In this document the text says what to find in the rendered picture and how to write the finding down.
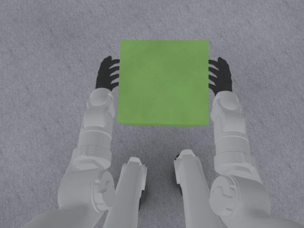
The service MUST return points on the left robot hand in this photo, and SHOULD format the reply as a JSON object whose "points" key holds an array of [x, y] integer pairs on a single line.
{"points": [[104, 79]]}

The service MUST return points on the robot left forearm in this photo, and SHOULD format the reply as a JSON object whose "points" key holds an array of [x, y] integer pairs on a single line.
{"points": [[93, 149]]}

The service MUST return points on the carton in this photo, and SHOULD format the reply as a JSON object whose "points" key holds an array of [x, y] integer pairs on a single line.
{"points": [[164, 83]]}

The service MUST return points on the right robot hand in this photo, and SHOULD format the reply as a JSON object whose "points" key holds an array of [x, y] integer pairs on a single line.
{"points": [[223, 81]]}

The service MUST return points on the robot left upper arm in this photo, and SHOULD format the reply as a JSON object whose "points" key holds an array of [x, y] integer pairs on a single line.
{"points": [[83, 197]]}

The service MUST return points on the left robot thigh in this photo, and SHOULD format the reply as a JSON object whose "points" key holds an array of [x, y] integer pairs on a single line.
{"points": [[124, 212]]}

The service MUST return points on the robot thigh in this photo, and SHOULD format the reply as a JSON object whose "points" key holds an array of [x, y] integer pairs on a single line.
{"points": [[124, 212], [196, 194]]}

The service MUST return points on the right robot thigh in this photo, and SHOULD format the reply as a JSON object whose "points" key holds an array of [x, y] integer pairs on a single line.
{"points": [[196, 194]]}

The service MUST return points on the robot right upper arm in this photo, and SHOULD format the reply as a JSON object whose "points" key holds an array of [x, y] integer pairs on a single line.
{"points": [[244, 203]]}

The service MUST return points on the robot right forearm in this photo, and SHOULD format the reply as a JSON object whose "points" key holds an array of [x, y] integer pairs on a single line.
{"points": [[231, 140]]}

